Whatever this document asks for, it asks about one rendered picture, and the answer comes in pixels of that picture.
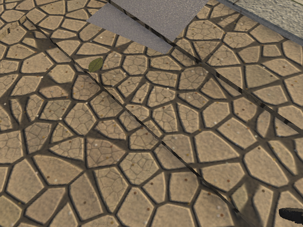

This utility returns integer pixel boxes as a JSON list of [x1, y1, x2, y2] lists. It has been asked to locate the robot right hand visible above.
[[278, 207, 303, 225]]

